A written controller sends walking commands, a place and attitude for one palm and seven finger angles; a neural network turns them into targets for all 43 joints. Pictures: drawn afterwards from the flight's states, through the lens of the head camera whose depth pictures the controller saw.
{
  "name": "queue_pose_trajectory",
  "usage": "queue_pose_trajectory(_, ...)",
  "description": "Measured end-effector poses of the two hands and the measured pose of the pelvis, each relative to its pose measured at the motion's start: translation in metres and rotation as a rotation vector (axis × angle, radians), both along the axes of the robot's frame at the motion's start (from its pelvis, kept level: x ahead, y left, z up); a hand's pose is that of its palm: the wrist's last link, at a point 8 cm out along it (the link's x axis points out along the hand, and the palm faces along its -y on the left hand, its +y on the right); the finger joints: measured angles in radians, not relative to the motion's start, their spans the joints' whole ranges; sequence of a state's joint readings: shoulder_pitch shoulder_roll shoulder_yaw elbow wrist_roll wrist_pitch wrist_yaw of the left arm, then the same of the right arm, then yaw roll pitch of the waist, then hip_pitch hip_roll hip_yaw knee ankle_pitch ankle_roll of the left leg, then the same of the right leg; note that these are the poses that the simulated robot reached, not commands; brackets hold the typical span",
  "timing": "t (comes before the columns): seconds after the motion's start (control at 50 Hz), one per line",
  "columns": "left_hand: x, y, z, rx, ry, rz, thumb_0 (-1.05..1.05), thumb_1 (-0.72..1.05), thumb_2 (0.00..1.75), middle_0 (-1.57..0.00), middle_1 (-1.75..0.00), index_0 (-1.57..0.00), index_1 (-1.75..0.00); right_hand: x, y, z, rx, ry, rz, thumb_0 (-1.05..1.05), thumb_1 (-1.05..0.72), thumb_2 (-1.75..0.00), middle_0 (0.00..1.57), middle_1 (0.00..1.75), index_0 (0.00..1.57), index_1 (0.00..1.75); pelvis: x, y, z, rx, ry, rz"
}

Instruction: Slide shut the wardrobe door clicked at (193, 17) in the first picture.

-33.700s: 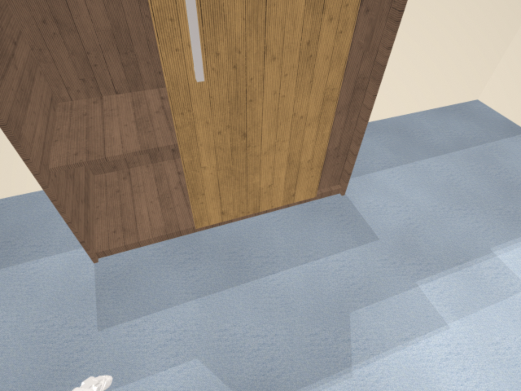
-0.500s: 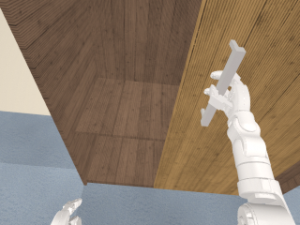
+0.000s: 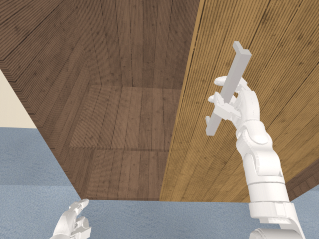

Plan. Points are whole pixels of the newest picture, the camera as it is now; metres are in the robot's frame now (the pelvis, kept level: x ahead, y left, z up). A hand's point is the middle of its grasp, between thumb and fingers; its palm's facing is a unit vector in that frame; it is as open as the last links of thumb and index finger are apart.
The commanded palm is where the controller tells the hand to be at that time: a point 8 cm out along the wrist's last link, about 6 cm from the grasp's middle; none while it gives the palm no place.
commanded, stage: tug the door sideways, standing still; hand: right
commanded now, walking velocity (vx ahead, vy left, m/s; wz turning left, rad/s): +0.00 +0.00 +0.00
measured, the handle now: (221, 94) +0.44 -0.12 +0.16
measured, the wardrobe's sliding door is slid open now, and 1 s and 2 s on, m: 0.44 0.38 0.19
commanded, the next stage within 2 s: step sideways, sliding the door along in 0.38 s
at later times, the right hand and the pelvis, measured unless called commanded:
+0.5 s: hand (207, 106) +0.38 -0.08 +0.17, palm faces -0.01 +1.00 -0.05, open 5.9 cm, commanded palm +0.37 -0.12 +0.17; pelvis -0.03 -0.01 +0.00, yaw -2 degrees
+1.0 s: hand (193, 105) +0.39 -0.04 +0.16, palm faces +0.01 +0.99 -0.14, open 6.0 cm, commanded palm +0.37 -0.07 +0.17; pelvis -0.04 +0.05 +0.00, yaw +0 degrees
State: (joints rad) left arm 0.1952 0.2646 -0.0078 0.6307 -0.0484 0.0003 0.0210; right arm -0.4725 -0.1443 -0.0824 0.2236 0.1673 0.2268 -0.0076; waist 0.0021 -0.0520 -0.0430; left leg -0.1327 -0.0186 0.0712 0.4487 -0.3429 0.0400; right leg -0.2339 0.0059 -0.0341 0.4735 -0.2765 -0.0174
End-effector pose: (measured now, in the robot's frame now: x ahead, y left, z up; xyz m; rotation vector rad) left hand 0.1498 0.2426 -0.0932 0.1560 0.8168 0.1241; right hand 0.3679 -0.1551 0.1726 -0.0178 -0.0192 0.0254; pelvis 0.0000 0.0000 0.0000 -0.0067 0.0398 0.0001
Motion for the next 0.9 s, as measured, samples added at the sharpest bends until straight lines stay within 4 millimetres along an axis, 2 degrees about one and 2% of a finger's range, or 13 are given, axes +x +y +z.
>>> queue_pose_trajectory(0.1, 0.002, -0.010, -0.002, -0.015, -0.002, -0.026, 0.01, 0.90, 0.90, -0.20, -0.30, -0.20, -0.30, -0.001, 0.002, 0.001, -0.002, 0.009, -0.028, 0.01, -0.73, -0.83, 0.37, 1.40, 0.34, 1.40, -0.005, -0.002, -0.001, -0.002, 0.002, -0.017)
queue_pose_trajectory(0.18, -0.004, -0.018, -0.005, -0.032, 0.005, -0.040, 0.01, 0.90, 0.90, -0.20, -0.30, -0.20, -0.30, -0.002, 0.004, 0.000, -0.010, 0.005, -0.039, 0.01, -0.74, -0.83, 0.36, 1.40, 0.32, 1.40, -0.011, -0.003, -0.002, -0.002, -0.002, -0.021)
queue_pose_trajectory(0.32, -0.028, -0.028, -0.015, -0.053, 0.052, -0.049, 0.01, 0.90, 0.90, -0.20, -0.30, -0.20, -0.30, -0.003, 0.011, 0.000, -0.020, 0.002, -0.035, 0.00, -0.76, -0.81, 0.34, 1.40, 0.28, 1.40, -0.021, -0.007, -0.003, 0.004, -0.005, -0.031)
queue_pose_trajectory(0.52, -0.063, -0.032, -0.026, -0.055, 0.113, -0.046, 0.01, 0.90, 0.90, -0.20, -0.30, -0.20, -0.30, -0.003, 0.026, 0.000, -0.044, -0.017, -0.001, 0.00, -0.76, -0.78, 0.36, 1.40, 0.26, 1.40, -0.035, -0.014, -0.005, 0.011, -0.003, -0.030)
queue_pose_trajectory(0.68, -0.085, -0.021, -0.036, -0.042, 0.108, 0.057, 0.01, 0.90, 0.90, -0.20, -0.30, -0.20, -0.30, 0.003, 0.033, -0.002, -0.149, -0.117, 0.067, -0.06, -0.66, -0.79, 0.42, 1.40, 0.31, 1.40, -0.048, -0.009, -0.012, -0.005, -0.022, 0.041)
queue_pose_trajectory(0.84, -0.104, 0.006, -0.059, -0.067, 0.198, 0.057, 0.01, 0.90, 0.90, -0.20, -0.30, -0.20, -0.30, 0.000, 0.048, -0.002, -0.177, -0.118, 0.009, -0.07, -0.66, -0.83, 0.44, 1.40, 0.27, 1.40, -0.052, 0.022, -0.019, 0.042, -0.076, 0.009)
queue_pose_trajectory(0.9, -0.107, 0.022, -0.054, -0.049, 0.247, 0.058, 0.01, 0.90, 0.90, -0.20, -0.30, -0.20, -0.30, -0.001, 0.052, -0.002, -0.152, -0.117, -0.003, -0.06, -0.67, -0.83, 0.45, 1.40, 0.28, 1.40, -0.049, 0.036, -0.014, 0.024, -0.081, -0.005)
